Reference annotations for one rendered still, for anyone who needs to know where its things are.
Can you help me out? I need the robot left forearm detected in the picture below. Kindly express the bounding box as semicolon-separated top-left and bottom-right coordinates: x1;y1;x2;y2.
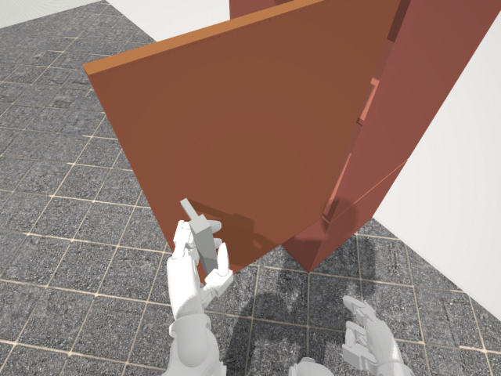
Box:
161;313;219;376

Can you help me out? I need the right robot hand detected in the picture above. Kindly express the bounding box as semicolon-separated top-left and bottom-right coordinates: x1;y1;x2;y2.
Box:
342;295;404;376

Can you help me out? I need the cupboard door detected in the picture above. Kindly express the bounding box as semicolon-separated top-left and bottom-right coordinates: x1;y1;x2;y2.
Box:
82;0;401;286

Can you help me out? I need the handle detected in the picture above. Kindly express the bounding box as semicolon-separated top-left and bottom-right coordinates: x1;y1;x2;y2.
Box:
180;198;218;275

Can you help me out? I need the left robot hand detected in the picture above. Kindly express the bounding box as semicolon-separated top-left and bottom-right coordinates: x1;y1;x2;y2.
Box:
167;220;233;320

